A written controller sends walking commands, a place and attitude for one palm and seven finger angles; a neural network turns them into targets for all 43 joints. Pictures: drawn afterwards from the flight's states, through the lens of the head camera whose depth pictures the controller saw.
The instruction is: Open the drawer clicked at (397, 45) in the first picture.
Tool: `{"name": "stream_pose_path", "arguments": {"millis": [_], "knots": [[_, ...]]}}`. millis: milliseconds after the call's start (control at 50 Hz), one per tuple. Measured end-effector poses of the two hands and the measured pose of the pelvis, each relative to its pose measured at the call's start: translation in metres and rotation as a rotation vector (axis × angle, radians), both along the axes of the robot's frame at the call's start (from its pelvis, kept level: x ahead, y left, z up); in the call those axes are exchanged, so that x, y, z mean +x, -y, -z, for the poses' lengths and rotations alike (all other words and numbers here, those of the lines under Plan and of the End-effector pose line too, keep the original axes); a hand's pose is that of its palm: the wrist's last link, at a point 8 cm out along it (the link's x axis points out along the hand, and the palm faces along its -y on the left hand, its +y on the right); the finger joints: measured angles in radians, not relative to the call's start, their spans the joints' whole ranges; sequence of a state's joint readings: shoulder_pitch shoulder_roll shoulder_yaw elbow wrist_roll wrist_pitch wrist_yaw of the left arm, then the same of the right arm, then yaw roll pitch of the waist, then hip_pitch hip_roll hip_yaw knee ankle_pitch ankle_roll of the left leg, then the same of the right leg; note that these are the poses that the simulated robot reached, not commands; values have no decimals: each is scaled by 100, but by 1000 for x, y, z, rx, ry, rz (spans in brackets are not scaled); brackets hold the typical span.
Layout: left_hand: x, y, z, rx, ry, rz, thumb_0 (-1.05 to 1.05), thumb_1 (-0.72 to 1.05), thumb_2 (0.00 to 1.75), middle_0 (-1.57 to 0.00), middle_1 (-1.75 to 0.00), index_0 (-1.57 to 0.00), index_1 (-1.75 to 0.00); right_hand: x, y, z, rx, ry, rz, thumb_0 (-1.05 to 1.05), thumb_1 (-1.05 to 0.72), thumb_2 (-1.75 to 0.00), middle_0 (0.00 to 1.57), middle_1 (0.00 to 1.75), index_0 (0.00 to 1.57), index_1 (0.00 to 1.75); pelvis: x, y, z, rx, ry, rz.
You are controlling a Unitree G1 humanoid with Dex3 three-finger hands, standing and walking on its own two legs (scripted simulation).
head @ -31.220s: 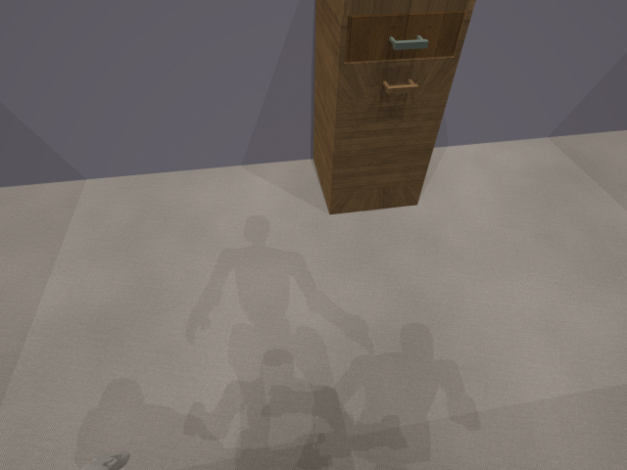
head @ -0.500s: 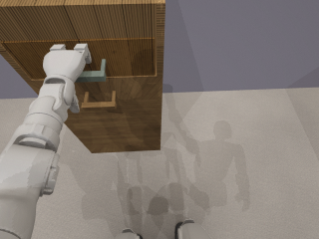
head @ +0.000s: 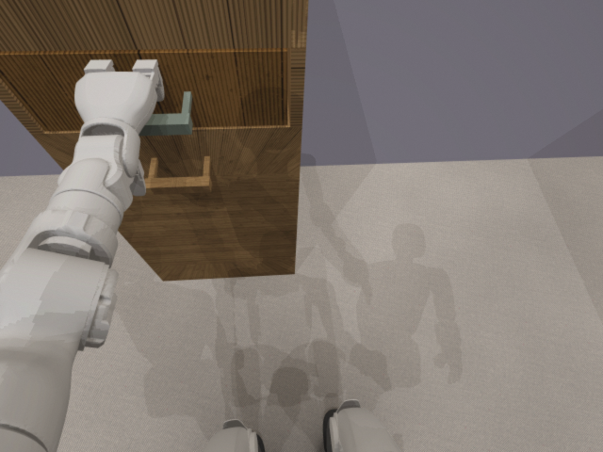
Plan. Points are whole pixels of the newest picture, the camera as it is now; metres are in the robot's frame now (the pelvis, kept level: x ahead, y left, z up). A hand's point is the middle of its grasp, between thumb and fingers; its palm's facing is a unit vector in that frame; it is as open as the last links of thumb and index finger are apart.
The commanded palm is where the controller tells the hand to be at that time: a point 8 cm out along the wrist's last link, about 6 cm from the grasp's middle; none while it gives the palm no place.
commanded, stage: lower the fingers behind the handle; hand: left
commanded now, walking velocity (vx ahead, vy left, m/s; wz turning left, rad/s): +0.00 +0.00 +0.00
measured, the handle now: (152, 112) +0.58 +0.16 +0.06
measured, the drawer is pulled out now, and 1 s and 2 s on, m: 0.00 0.00 0.00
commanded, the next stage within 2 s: lift the fingers back up to retry in 0.24 s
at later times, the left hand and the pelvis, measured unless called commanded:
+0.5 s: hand (131, 129) +0.54 +0.19 +0.07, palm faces -0.05 +0.04 -1.00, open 13.7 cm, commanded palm +0.53 +0.18 +0.11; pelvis +0.00 +0.00 +0.00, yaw +0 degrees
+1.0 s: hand (122, 115) +0.54 +0.19 +0.09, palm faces -0.03 -0.03 -1.00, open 13.5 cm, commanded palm +0.53 +0.19 +0.17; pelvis +0.04 +0.00 +0.03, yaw +0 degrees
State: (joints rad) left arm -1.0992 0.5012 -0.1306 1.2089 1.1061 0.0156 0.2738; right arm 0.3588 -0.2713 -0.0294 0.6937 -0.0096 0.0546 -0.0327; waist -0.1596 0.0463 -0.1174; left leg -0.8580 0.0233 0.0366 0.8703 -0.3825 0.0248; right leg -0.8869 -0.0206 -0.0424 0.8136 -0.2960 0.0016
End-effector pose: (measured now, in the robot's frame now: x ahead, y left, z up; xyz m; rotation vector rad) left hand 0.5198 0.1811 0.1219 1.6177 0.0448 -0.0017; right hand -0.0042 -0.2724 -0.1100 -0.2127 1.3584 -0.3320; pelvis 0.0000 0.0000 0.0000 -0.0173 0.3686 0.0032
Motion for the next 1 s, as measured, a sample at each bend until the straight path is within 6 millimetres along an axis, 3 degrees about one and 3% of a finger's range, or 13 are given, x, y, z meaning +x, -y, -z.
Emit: {"name": "stream_pose_path", "arguments": {"millis": [240,400,580,880,1000], "knots": [[0,-1,0,-1,-22,8,0,-49,30,-25,-127,-31,-123,-31,-7,5,20,-54,39,1,-91,-90,20,30,20,30,-4,1,3,3,-8,11],[1,-1,0,-3,-9,16,0,-49,30,-27,-129,-33,-124,-32,-8,7,27,-67,33,1,-91,-90,20,30,20,30,-3,2,4,2,-13,6],[1,-3,-4,-33,-33,16,0,-49,30,-28,-125,-35,-122,-12,-4,0,16,-20,32,1,-91,-90,20,30,20,30,4,1,-4,0,4,10],[4,-8,-10,-68,-30,68,0,-49,30,-39,-122,-37,-121,34,-8,-13,19,12,4,1,-91,-90,20,30,20,30,34,-3,-21,-3,49,4],[3,-9,-25,-77,2,69,0,-49,30,-41,-122,-39,-121,58,-10,-14,34,42,-10,1,-91,-90,20,30,20,30,45,-5,-27,-4,72,0]]}}
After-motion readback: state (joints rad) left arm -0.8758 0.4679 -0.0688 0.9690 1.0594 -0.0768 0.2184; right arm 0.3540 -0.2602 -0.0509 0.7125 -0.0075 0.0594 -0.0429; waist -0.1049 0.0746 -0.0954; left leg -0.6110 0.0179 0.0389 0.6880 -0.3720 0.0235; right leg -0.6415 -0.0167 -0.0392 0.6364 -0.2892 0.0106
